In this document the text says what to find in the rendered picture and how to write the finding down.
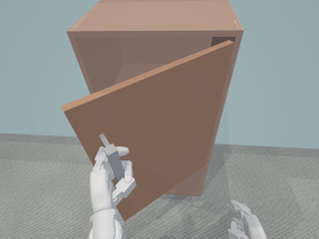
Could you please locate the robot left forearm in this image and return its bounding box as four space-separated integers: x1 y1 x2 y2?
88 208 126 239

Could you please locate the cupboard door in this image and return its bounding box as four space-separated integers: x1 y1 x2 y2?
61 40 234 221

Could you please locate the robot left hand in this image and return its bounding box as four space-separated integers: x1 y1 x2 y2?
89 146 137 213

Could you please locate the handle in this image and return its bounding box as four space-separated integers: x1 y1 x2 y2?
99 133 125 182

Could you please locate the robot right hand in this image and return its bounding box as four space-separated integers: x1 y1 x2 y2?
227 200 267 239

